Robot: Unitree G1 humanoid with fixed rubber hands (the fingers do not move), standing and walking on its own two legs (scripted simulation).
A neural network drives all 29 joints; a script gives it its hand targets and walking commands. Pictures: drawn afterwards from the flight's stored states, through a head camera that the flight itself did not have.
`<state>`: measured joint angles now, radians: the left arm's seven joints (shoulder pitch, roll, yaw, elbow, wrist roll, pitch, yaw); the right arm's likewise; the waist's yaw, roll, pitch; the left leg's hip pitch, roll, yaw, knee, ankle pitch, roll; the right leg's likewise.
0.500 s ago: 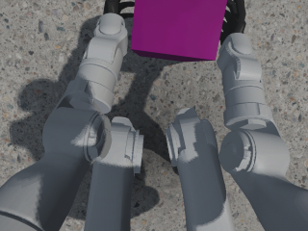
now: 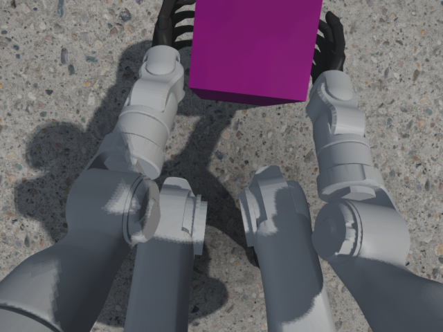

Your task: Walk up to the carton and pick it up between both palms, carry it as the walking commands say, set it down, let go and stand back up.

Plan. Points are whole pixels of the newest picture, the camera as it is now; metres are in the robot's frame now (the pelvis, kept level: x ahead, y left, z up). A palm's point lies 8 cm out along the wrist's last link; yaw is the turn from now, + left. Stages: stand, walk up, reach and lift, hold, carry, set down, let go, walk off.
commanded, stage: set down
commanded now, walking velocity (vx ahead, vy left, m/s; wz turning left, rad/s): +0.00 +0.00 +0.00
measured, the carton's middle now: (243, 59) +0.52 -0.07 -0.21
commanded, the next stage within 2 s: none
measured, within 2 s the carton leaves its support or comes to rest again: rests again in 0.54 s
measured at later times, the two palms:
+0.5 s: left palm (166, 48) +0.52 +0.06 -0.14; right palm (326, 75) +0.47 -0.19 -0.15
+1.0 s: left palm (148, 56) +0.51 +0.08 -0.13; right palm (348, 82) +0.45 -0.22 -0.14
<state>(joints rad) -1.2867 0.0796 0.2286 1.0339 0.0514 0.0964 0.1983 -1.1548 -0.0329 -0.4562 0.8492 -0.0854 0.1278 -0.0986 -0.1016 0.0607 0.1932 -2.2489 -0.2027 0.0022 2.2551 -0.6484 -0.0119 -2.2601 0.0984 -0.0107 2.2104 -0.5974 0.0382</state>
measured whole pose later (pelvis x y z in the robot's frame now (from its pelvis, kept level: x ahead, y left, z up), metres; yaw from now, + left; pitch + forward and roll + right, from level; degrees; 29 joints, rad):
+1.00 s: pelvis -0.03 -0.01 +0.02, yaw +0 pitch +26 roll +1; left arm -1.29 0.29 0.01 0.79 -0.20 0.18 0.18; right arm -1.17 -0.22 -0.20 0.70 0.18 0.14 -0.16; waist -0.09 0.00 0.52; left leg -2.04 -0.13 0.01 2.19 -0.61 -0.02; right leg -2.09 0.09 -0.02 2.15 -0.52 -0.01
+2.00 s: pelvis -0.02 -0.01 +0.27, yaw -2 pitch +19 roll +1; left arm -1.09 0.23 0.15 0.58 -0.04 0.34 0.12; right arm -0.98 -0.16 -0.22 0.41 0.09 0.36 -0.16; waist -0.10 0.01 0.52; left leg -1.22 -0.09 -0.04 1.33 -0.44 0.00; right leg -1.26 0.10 0.05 1.30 -0.37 -0.01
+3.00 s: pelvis +0.10 -0.02 +0.40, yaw -1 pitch -1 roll +0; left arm 0.22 0.16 0.06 0.48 0.04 0.06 -0.04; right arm 0.22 -0.19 -0.02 0.43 0.00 0.08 0.07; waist -0.01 -0.01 0.11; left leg -0.21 -0.06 -0.08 0.55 -0.32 0.02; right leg -0.25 0.07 0.04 0.54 -0.28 -0.04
